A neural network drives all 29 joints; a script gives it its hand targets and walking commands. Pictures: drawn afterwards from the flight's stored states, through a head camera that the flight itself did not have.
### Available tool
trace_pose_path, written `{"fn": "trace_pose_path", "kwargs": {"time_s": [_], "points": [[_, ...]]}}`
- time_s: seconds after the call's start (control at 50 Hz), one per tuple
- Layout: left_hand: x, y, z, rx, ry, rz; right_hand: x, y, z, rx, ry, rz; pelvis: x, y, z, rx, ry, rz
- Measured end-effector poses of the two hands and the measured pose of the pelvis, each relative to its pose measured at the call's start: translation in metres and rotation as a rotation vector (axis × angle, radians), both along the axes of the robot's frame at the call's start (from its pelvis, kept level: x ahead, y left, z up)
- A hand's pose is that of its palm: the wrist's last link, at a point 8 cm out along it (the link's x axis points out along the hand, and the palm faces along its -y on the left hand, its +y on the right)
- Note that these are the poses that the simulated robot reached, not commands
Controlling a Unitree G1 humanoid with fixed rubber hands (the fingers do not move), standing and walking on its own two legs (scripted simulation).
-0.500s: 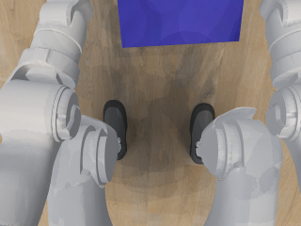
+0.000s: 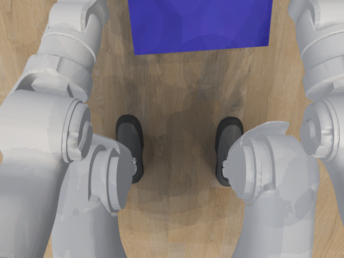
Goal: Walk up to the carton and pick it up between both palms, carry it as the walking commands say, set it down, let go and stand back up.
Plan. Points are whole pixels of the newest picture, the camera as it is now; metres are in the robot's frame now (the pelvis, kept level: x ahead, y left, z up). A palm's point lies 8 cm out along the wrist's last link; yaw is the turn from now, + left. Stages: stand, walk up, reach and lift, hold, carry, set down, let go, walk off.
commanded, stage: reach and lift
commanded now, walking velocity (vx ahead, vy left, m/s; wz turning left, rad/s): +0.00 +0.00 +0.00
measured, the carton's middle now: out of the picture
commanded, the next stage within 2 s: none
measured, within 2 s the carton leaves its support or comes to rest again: leaves its support in 0.80 s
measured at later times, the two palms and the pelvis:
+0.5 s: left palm out of the picture +0.56 +0.09 -0.20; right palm out of the picture +0.53 -0.22 -0.20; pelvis +0.00 +0.00 -0.01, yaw +0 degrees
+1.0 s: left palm out of the picture +0.56 +0.09 -0.17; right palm out of the picture +0.54 -0.22 -0.16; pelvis -0.02 +0.00 -0.01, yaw -1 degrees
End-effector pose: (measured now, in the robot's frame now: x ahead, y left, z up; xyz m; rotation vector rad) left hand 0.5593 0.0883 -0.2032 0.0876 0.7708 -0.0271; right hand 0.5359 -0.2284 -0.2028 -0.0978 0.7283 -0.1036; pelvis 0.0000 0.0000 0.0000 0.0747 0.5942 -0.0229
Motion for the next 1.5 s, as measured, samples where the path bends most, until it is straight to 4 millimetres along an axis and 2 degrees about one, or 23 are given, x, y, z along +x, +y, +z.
{"fn": "trace_pose_path", "kwargs": {"time_s": [0.76, 1.04, 1.26, 1.38, 1.5], "points": [[-0.001, 0.001, 0.003, -0.008, 0.037, 0.066, -0.002, 0.007, 0.003, 0.028, 0.063, 0.004, -0.003, -0.001, -0.007, -0.003, -0.029, 0.001], [0.002, 0.001, 0.039, 0.006, -0.036, 0.110, 0.008, 0.011, 0.046, 0.019, -0.017, -0.016, -0.017, 0.001, -0.011, -0.010, -0.084, -0.008], [0.012, -0.002, 0.069, 0.033, -0.059, 0.104, 0.011, 0.011, 0.073, 0.012, -0.024, -0.031, -0.017, 0.005, -0.004, -0.026, -0.113, -0.019], [0.015, 0.001, 0.075, 0.059, -0.071, 0.125, 0.010, 0.016, 0.075, 0.026, -0.026, -0.031, -0.016, 0.007, -0.003, -0.031, -0.115, -0.020], [0.010, -0.004, 0.082, 0.062, -0.077, 0.139, 0.001, 0.020, 0.078, -0.041, -0.014, -0.113, -0.017, 0.008, 0.000, -0.035, -0.129, -0.021]]}}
